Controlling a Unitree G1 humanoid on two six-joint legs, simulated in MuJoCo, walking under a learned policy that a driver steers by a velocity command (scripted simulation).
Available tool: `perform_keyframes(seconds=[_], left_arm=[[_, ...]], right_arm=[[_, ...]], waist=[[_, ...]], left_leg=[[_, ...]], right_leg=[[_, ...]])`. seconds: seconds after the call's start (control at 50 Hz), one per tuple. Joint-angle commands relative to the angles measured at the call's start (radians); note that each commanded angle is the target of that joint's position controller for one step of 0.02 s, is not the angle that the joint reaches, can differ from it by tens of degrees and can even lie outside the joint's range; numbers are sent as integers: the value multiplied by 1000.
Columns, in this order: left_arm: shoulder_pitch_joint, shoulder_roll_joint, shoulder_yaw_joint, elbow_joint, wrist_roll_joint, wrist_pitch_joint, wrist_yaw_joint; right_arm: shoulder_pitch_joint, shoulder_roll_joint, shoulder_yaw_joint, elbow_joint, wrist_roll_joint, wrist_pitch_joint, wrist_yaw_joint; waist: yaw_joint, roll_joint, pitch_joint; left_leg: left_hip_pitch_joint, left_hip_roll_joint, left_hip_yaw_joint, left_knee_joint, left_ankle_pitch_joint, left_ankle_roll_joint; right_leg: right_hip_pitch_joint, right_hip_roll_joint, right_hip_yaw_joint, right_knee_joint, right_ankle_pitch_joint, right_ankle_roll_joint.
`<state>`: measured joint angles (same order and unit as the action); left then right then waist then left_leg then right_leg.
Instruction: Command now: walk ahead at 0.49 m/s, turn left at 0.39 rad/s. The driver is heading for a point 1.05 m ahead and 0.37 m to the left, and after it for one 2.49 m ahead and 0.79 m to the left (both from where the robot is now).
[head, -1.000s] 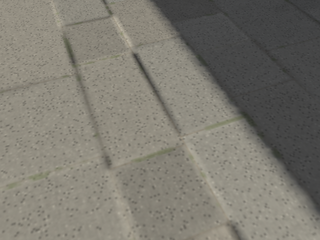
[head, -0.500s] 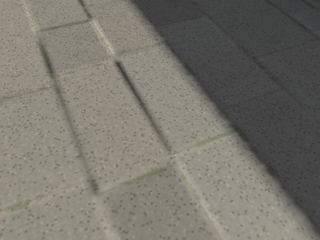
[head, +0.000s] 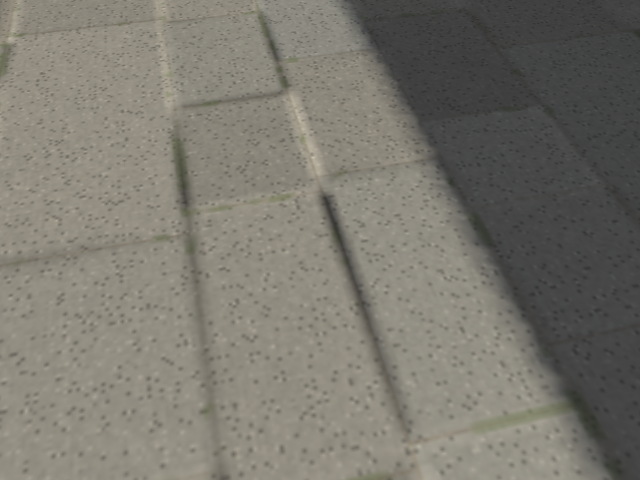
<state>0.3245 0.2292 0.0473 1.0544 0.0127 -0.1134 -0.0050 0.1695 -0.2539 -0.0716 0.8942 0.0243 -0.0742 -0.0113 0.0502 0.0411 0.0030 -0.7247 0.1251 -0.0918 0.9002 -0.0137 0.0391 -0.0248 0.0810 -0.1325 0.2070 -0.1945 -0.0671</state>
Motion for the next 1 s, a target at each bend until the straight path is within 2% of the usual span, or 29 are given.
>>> perform_keyframes(seconds=[0.02, 0.1, 0.14, 0.18, 0.2, 0.22, 0.24, 0.26, 0.28, 0.3, 0.32, 0.36, 0.4, 0.46, 0.52, 0.6, 0.66, 0.68, 0.7, 0.72, 0.74, 0.76, 0.78, 0.8, 0.82, 0.84, 0.88, 0.94, 1.0], left_arm=[[-49, 150, 20, -67, -6, -15, 18], [41, 167, 25, -42, -18, 14, 23], [36, 183, 31, -49, -21, 34, 26], [4, 214, 40, -72, -19, 51, 34], [-16, 222, 42, -85, -16, 61, 38], [-30, 215, 37, -103, -17, 63, 41], [31, 135, 11, -143, 2, 43, 32], [49, 69, -17, -170, -3, -5, 9], [-75, 163, 11, -202, -41, -42, -7], [-133, 169, 11, -226, -59, -57, -10], [-142, 159, 13, -220, -42, -58, -2], [-109, 167, 29, -216, -20, -26, 5], [-105, 137, 29, -231, -4, -2, 9], [-224, 120, 25, -279, 5, 8, 17], [-332, 95, 15, -315, -4, 1, 11], [-405, 127, 20, -359, -19, -12, -3], [-377, 167, 35, -365, -23, -30, -15], [-322, 177, 42, -351, -22, -36, -14], [-222, 204, 56, -328, -14, -42, -10], [-70, 256, 71, -313, 2, -44, -2], [44, 331, 93, -280, 9, -28, -1], [33, 248, 75, -287, -16, -22, -8], [-13, 178, 56, -306, -20, -15, -5], [-67, 161, 47, -314, -12, -6, -3], [-102, 142, 41, -308, -6, -1, -4], [-117, 131, 35, -303, 1, -2, -2], [-119, 132, 39, -289, -5, -8, -3], [-106, 172, 53, -269, -10, -15, -1], [-102, 192, 58, -259, -11, -7, 2]], right_arm=[[-66, -18, 7, -69, -6, -9, 19], [-184, -9, 20, -140, -3, -8, 49], [-196, -22, 16, -173, 0, -8, 66], [-121, -65, -4, -182, 1, -3, 77], [-1, -107, -27, -161, 4, -1, 78], [167, -174, -63, -123, 6, 3, 67], [284, -292, -98, -107, 0, 13, 44], [262, -289, -84, -128, -5, 5, 45], [264, -209, -61, -129, -19, 0, 44], [201, -164, -49, -138, -17, -5, 41], [124, -139, -41, -157, -16, -9, 43], [49, -105, -27, -187, -25, -11, 40], [60, -130, -32, -189, -16, -13, 31], [113, -169, -44, -183, -10, -11, 8], [154, -171, -45, -177, -5, -1, -1], [203, -168, -46, -159, 1, 6, -3], [195, -167, -48, -166, -3, 18, -13], [181, -161, -45, -174, -4, 23, -15], [166, -134, -35, -187, -6, 23, -13], [155, -81, -13, -210, -19, 20, -8], [303, -20, 5, -233, 9, 11, -7], [319, -114, -5, -217, 19, 10, -10], [221, -179, -23, -223, 15, 16, -10], [159, -177, -25, -236, 4, 22, -12], [119, -164, -27, -251, -8, 22, -9], [124, -145, -28, -258, -4, 26, -2], [134, -104, -22, -266, 8, 38, 5], [84, -84, -16, -303, 1, 47, 7], [33, -77, -10, -319, 1, 42, 18]], waist=[[-9, -64, 79], [32, -48, 107], [15, -67, 96], [-44, -121, 19], [-113, -133, -50], [-198, -104, -136], [-187, 97, -263], [-130, 182, -388], [-176, 105, -330], [-152, 53, -202], [-101, -53, -120], [-35, -43, -69], [-19, -29, -50], [-49, -10, -13], [-93, 32, -3], [-118, 59, -1], [-89, 86, -9], [-58, 100, -25], [-9, 92, -85], [59, 11, -219], [5, -325, -354], [15, -304, -319], [39, -192, -186], [25, -114, -103], [7, -99, -39], [-19, -129, -22], [-33, -153, -9], [-33, -123, 7], [-20, -110, 11]], left_leg=[[51, -8, 54, -154, 142, -3], [-33, -25, 100, -259, 70, 17], [-16, -51, 139, -284, -32, 43], [140, -121, 205, -276, -130, 81], [299, -165, 223, -292, -142, 108], [564, -179, 176, -355, -88, 151], [945, 63, -235, -366, -133, 279], [1143, 238, -756, -562, -225, 420], [1120, 201, -664, -599, -235, 353], [980, 163, -497, -602, -162, 309], [810, 119, -380, -617, -55, 281], [611, 61, -270, -658, 66, 256], [527, 36, -214, -682, 139, 265], [484, -3, -159, -691, 139, 244], [465, -45, -135, -671, 24, 189], [533, -10, -220, -612, -54, 166], [609, 24, -308, -522, -43, 153], [612, 14, -320, -480, -11, 142], [586, -36, -296, -377, 40, 114], [466, -98, -218, -119, -50, 76], [92, -241, -85, 211, -499, 1], [-53, -167, -104, 370, -580, -8], [-93, -126, -96, 418, -488, -14], [-63, -88, -58, 405, -411, -20], [-38, -60, -52, 358, -359, -21], [9, -31, -50, 327, -327, -18], [38, -12, -21, 286, -304, -20], [-13, 4, -14, 194, -229, -35], [-15, 2, 9, 51, -84, -38]], right_leg=[[-107, -279, 62, -130, 252, -110], [93, -333, 21, -57, 337, -98], [160, -356, -3, 23, 508, -81], [173, -358, -40, 185, 868, -55], [141, -344, -59, 352, 975, -38], [5, -301, -76, 592, 878, -1], [-376, -192, -83, 977, 370, 57], [-661, -8, 128, 1221, -368, 74], [-771, -77, 252, 1251, -321, 39], [-792, -123, 235, 1187, -233, 18], [-739, -164, 225, 1089, -171, 21], [-600, -206, 225, 966, -123, 43], [-569, -202, 202, 878, -85, 82], [-597, -172, 184, 661, 81, 125], [-534, -121, 177, 424, 263, 122], [-494, -93, 202, 303, 286, 105], [-444, -88, 215, 260, 165, 74], [-373, -82, 200, 234, 142, 56], [-218, -98, 199, 210, 147, 25], [40, -249, 332, 238, 108, -37], [402, -478, 774, 178, -72, -202], [396, -512, 917, 118, -277, -198], [274, -470, 767, 99, -288, -151], [139, -429, 627, 84, -173, -121], [29, -389, 533, 57, -64, -113], [-37, -361, 458, 33, 2, -103], [-88, -335, 351, -14, 69, -110], [-83, -351, 255, -49, 191, -135], [-50, -335, 145, -53, 269, -119]])
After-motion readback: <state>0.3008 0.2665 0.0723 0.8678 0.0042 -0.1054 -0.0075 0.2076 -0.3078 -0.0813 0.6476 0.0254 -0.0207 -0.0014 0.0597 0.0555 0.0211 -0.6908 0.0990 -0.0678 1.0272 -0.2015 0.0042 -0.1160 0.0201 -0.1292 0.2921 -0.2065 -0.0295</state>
